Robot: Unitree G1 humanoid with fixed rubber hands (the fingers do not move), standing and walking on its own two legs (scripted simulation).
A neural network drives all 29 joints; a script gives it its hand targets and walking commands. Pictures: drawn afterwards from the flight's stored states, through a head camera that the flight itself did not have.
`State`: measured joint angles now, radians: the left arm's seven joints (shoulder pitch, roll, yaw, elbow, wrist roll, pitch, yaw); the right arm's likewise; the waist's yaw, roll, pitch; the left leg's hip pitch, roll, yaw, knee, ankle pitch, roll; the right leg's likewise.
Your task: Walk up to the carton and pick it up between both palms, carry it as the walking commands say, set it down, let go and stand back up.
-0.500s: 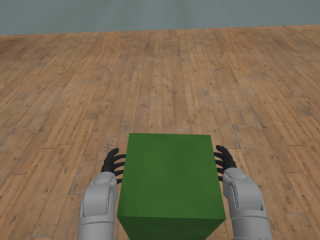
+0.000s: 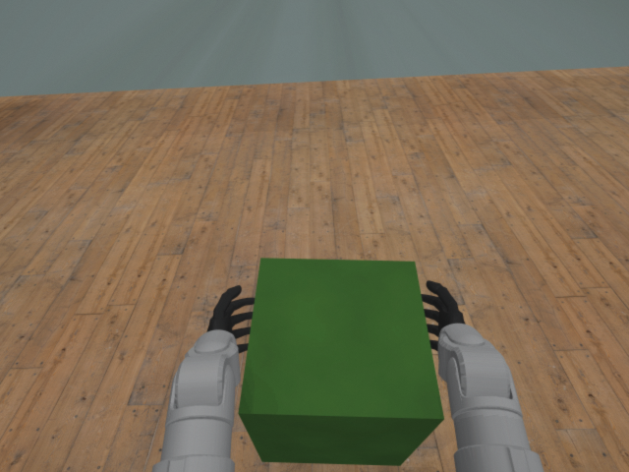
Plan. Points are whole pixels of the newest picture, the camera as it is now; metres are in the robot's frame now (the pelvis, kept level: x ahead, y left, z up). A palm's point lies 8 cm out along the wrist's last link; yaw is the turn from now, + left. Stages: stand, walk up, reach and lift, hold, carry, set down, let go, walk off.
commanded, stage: hold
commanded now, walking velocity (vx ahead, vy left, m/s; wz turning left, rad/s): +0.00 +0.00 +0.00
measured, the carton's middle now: (334, 367) +0.29 -0.01 -0.02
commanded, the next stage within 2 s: set down in 0.26 s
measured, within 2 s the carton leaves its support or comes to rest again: neither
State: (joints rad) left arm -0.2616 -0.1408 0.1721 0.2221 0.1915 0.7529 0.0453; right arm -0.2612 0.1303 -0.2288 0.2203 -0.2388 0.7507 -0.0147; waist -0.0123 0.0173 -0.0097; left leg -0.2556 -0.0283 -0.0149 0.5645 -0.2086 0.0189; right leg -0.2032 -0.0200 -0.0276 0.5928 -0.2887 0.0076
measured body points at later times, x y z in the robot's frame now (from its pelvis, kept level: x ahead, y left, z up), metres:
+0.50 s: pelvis +0.01 +0.00 +0.01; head -0.03 -0.01 +0.45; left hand +0.31 +0.14 +0.03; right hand +0.30 -0.17 +0.02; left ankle +0.07 +0.11 -0.73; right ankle +0.03 -0.12 -0.73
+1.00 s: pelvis +0.00 +0.00 -0.01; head +0.08 -0.01 +0.43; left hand +0.34 +0.13 -0.05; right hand +0.32 -0.18 -0.06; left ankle +0.07 +0.11 -0.73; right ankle +0.03 -0.12 -0.73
